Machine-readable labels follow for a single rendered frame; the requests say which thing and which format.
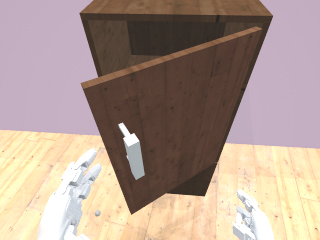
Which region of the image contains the cupboard door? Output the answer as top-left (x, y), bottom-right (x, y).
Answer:
top-left (81, 26), bottom-right (263, 215)

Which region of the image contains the handle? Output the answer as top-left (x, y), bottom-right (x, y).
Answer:
top-left (118, 122), bottom-right (145, 180)

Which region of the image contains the robot left hand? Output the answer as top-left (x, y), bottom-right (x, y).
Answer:
top-left (37, 148), bottom-right (102, 240)

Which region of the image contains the robot right hand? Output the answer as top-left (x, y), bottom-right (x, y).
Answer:
top-left (233, 189), bottom-right (275, 240)

